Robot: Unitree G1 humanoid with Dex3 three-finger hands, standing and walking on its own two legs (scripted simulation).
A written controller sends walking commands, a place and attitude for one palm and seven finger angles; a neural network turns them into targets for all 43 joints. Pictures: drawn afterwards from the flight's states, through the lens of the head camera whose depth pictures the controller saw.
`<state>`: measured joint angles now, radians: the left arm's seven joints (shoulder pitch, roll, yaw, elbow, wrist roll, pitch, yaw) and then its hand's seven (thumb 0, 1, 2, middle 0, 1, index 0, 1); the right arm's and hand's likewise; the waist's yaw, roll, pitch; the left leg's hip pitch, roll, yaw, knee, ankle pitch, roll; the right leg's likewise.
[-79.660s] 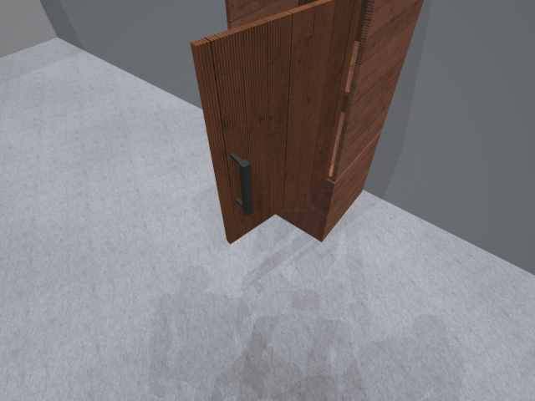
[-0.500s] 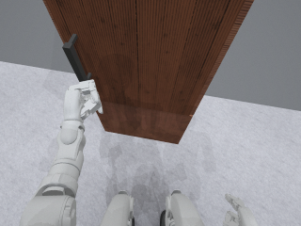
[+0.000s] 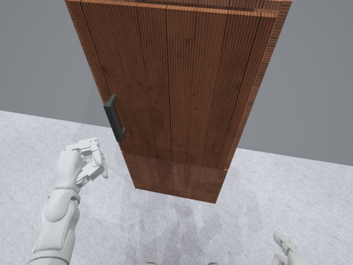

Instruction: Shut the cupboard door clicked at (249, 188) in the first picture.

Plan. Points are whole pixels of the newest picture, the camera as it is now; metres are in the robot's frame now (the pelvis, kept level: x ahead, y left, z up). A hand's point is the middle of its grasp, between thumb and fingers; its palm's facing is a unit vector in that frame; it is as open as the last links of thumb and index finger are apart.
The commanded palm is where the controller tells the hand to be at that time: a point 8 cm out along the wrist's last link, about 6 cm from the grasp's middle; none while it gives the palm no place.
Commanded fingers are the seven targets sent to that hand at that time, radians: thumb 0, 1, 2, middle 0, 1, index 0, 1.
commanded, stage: draw the hand back to the body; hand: left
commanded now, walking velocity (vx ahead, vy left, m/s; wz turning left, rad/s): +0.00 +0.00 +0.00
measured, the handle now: (116, 119) +0.55 +0.22 -0.05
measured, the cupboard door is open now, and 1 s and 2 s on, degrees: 0 0 0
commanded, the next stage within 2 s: step back with the hand held close in 1.04 s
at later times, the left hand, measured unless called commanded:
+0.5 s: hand (29, 174) +0.24 +0.24 +0.17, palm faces +0.38 -0.85 -0.37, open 4.9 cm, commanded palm +0.19 +0.29 +0.19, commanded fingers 0.00 0.90 0.90 -0.39 -0.51 -0.39 -0.51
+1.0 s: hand out of the picture +0.20 +0.25 +0.21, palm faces +0.46 -0.79 -0.41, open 7.4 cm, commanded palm +0.15 +0.29 +0.22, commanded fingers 0.00 0.90 0.90 -0.20 -0.30 -0.20 -0.30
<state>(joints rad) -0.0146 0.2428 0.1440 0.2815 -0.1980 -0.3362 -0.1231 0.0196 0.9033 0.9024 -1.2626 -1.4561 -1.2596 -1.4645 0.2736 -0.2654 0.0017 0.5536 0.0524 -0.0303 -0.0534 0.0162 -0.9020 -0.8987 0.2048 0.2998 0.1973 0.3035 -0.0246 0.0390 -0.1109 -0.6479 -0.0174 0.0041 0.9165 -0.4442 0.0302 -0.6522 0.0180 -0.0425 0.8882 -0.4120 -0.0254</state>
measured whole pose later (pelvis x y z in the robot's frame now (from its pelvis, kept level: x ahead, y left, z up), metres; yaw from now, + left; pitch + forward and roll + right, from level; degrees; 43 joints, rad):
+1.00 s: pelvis +0.02 -0.01 +0.05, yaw +1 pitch -5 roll +0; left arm 0.46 0.34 0.32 -0.34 -0.07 -0.09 0.11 0.02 0.89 0.90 -0.22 -0.31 -0.21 -0.32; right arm 0.21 -0.24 0.01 0.65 0.02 -0.11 -0.08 0.02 -0.90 -0.90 0.20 0.30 0.20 0.30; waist 0.06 0.09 0.01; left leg -0.09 -0.02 -0.01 0.43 -0.26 0.01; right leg -0.10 0.02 -0.04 0.43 -0.25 -0.04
